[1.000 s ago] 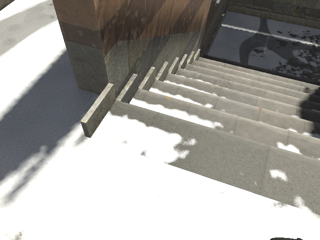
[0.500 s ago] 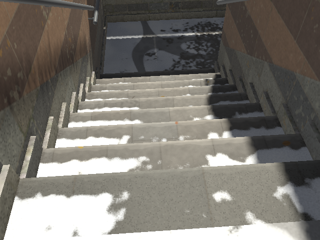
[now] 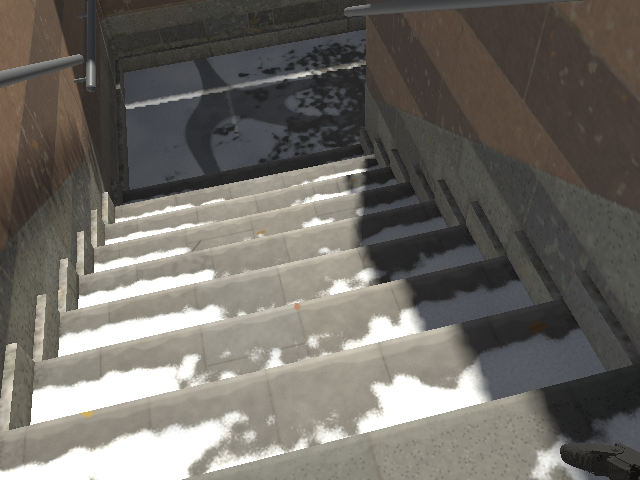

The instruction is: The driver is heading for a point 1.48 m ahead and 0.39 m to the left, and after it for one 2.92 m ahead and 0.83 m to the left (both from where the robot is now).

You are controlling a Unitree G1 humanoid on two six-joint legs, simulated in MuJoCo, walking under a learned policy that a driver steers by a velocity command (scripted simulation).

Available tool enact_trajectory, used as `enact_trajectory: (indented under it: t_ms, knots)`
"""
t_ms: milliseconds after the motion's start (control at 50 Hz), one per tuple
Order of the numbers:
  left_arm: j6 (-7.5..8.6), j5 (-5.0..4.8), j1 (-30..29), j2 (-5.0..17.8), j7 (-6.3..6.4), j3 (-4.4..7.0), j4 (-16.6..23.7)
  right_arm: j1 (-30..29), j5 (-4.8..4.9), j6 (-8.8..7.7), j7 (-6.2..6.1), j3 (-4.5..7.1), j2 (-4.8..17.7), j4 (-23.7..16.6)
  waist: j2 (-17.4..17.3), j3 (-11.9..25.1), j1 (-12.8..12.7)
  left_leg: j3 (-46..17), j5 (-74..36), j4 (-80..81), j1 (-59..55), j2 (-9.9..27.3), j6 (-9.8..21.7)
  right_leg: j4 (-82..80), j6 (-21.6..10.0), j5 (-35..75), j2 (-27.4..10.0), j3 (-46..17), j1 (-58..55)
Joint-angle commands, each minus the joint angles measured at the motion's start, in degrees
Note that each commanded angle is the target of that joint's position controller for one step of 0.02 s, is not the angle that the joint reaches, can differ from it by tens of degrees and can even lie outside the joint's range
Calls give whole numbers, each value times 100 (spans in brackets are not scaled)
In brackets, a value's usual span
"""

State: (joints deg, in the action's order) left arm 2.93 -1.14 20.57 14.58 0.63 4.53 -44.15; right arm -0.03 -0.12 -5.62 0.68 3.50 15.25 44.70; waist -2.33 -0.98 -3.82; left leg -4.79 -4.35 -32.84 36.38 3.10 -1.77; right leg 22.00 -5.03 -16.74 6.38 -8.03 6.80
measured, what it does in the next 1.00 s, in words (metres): walks ahead, turning left: left foot, then right foot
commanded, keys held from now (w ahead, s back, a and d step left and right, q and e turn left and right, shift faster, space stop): w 0.06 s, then w+q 0.94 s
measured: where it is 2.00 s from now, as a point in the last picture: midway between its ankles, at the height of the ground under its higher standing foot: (235, 338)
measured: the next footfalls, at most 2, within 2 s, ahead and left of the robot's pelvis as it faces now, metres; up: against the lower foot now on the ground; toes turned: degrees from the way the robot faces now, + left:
left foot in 0.10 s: +0.25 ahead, +0.13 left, +0.00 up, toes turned -5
right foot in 0.56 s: +0.46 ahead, -0.09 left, +0.00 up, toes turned +12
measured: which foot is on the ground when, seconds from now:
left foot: up 0.00-0.08, down 0.10-0.56, up 0.58-1.00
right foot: down 0.00-0.12, up 0.14-0.54, down 0.56-1.00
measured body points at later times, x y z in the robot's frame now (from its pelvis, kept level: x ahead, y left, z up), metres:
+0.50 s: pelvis +0.27 +0.03 +0.00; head +0.29 +0.03 +0.45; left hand +0.47 +0.28 -0.08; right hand +0.27 -0.25 -0.13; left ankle +0.21 +0.14 -0.74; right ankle +0.42 -0.11 -0.71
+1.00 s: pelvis +0.48 +0.06 -0.03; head +0.49 +0.07 +0.42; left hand +0.35 +0.32 -0.15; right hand +0.73 -0.12 -0.13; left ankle +0.55 +0.30 -0.69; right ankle +0.42 -0.10 -0.74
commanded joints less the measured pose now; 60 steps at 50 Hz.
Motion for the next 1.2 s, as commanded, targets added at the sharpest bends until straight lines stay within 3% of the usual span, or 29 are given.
enact_trajectory:
  t_ms: [20, 80, 100, 120, 140, 160, 180, 220, 300, 400, 480, 540, 560, 580, 600, 620, 660, 720, 760, 820, 860, 900, 960, 1020, 1080, 1120, 1140, 1180, 1200]
  knots:
    - [20, -23, 308, 820, 79, 202, 170, -524, 35, -157, 86, 95, 510, -539, 799, 69, -13, 129, 108, 376, -478, -193, 107, -196, -736, 1305, -1518, -1191, 21]
    - [-55, 9, 273, 885, 138, 202, 101, -20, 22, -261, 152, 161, 678, -454, 989, 109, 257, 387, 637, 703, -978, -312, 432, 369, -601, 2294, -1597, -1268, -405]
    - [-63, 24, 196, 773, 133, 157, 147, 562, -44, -291, 144, 241, 854, -288, 950, 515, 496, 380, 450, 676, -1862, -282, 663, 1052, -457, 3039, -1307, -1021, -343]
    - [-63, 98, 160, 610, 128, 69, 244, 1502, -109, -296, 144, 302, 1095, -149, 480, 1283, 872, -420, 164, 412, -3337, 454, 1062, 2575, -232, 2438, -952, -550, 379]
    - [6, -42, 1090, 294, 105, -9, 201, 2346, -87, -200, 169, 457, 1498, 128, -1277, 2080, 709, -2936, 1331, 800, -5340, 1539, 2122, 4767, 290, 94, -72, 71, 2438]
    - [80, -18, 1076, 553, 73, -26, 170, 2291, 179, -145, 224, 328, 1060, 144, -1351, 1821, 729, -4239, 2969, 1579, -5502, 1730, 2130, 5334, 291, -1637, -229, -173, 3474]
    - [125, -71, 298, 881, 45, 57, 308, 1923, 231, -86, 190, 244, 776, 45, -704, 874, 832, -3665, 3543, 1674, -4785, 1579, 1861, 5580, 242, -1195, -576, -123, 3967]
    - [230, 67, -548, 822, 66, 51, 539, 1443, 47, 24, 150, 168, 686, -120, 117, 83, 668, -2651, 2646, 1870, -3322, 1128, 1690, 4929, 228, -488, -909, 149, 3770]
    - [226, 168, -357, 635, 114, 40, 566, 1481, 23, 44, 53, 120, 609, -135, -330, 207, 331, -1781, 967, 1981, -2534, 603, 1684, 3534, 459, -211, -1114, 345, 2993]
    - [281, 146, -1367, 343, 38, -119, 831, 1947, 137, 189, -113, 247, 971, -71, -232, 240, 661, -1271, 607, 1910, -2139, 375, 1514, 1510, 665, 1542, -808, 496, 2246]
    - [407, 112, -1767, 481, -119, -78, 1052, 2342, 105, 381, -167, 189, 853, -28, -382, 304, 733, -1542, 554, 1428, -2184, 349, 1419, 1086, 565, 1835, -555, 465, 1613]
    - [457, 124, -1155, 696, -124, 44, 941, 2200, 154, 488, -236, 196, 872, -212, -499, 324, 270, -1825, 922, 907, -2011, 206, 1196, 680, 442, 1406, -552, 503, 651]
    - [456, 168, -640, 844, -93, 104, 860, 2112, 136, 495, -247, 141, 714, -301, -325, 567, -6, -1697, 1205, 243, -1785, 19, 980, 476, 242, 1338, -945, 239, -63]
    - [422, 213, 2, 1169, -65, 184, 806, 2379, 57, 480, -233, 28, 311, -391, 730, 1149, -125, -1118, 2523, -1435, -1112, -447, 697, 412, -170, 1493, -2029, -747, -1219]
    - [288, 161, 388, 1392, -109, 254, 599, 3131, 200, 423, -210, -41, 111, -509, 2348, 1641, 109, -469, 4059, -3058, 340, -821, 470, 132, -1053, 575, -3054, -2639, -2161]
    - [261, 56, 350, 1072, -150, 207, 595, 2917, 240, 393, -198, 83, 606, -448, 1778, 1104, 14, -456, 3794, -3758, 1046, -484, 436, -306, -1126, -711, -3062, -3161, -1705]
    - [254, 115, -192, 670, -186, 55, 628, 2216, 211, 519, -225, 235, 892, -490, 646, 144, 103, -411, 2791, -4150, 903, -172, 426, -628, -868, -464, -2581, -1936, -428]
    - [305, 67, -644, 464, -228, 19, 515, 2234, 236, 707, -200, 298, 728, -575, 967, -144, 441, -477, 2239, -3497, 462, 222, 414, -889, -653, 303, -2108, -765, 370]
    - [343, 30, -453, 549, -214, 74, 341, 2100, 190, 723, -121, 270, 544, -659, 765, -59, 421, -502, 1923, -3238, 716, 278, 431, -871, -771, 961, -2178, -473, 201]
    - [344, 174, -293, 846, -170, 177, 129, 1880, 54, 679, -30, 199, 393, -732, 389, 272, 356, -169, 983, -3114, 655, 280, 328, -360, -879, 2085, -2217, 210, 136]
    - [379, 213, -224, 889, -150, 164, 30, 1970, 73, 669, 20, 250, 492, -656, 407, 338, 352, -297, 509, -3414, 817, 297, 378, -15, -841, 2452, -2412, 273, 96]
    - [374, 101, 160, 718, -77, 133, -83, 1358, 172, 663, 51, 341, 606, -861, 571, 27, 179, -702, 65, -2993, 1596, 364, 475, 166, -521, 1436, -2380, 399, -395]
    - [323, 146, 716, 691, 83, 146, -233, 658, 143, 575, 130, 283, 472, -1048, 898, -388, -175, -807, -352, -2281, 2423, 234, 580, 650, -310, 1167, -2598, 377, -965]
    - [246, 204, 432, 679, 277, 86, -56, 380, 49, 570, 371, 239, 315, -1028, 470, -486, -179, 29, -2686, -881, 249, -34, 472, 1148, 153, -37, -2304, 1589, 980]
    - [99, 86, 286, 907, 204, 161, -42, 287, 291, 735, 408, 193, 147, -996, 748, -682, -250, 309, -2130, -495, -701, -97, 369, 1512, 358, -436, -2322, 1848, 1385]
    - [5, 7, 481, 857, 175, 165, -194, 297, 236, 795, 353, 210, 251, -906, 716, -806, -335, 380, -1775, 164, -571, 35, 381, 2186, 484, 31, -2503, 1802, 685]
    - [-33, 18, 523, 886, 154, 168, -323, 805, 191, 795, 283, 293, 379, -667, 802, -578, -70, 484, -1624, 229, -1224, -10, 463, 2987, 507, 829, -2521, 1810, 641]
    - [-15, -91, 50, 1011, 144, 157, -407, 3060, 125, 729, 89, 650, 1092, 218, 684, 456, 1244, 801, -2545, 1020, -3909, -232, 768, 6072, 844, 2046, -2130, 2046, 1061]
    - [64, 47, 135, 663, 224, 107, -433, 3457, -19, 657, 70, 690, 1606, 539, -1037, 389, 1418, 77, -3715, 716, -5275, 147, 1163, 9201, 1194, -3012, -1167, 1899, 2891]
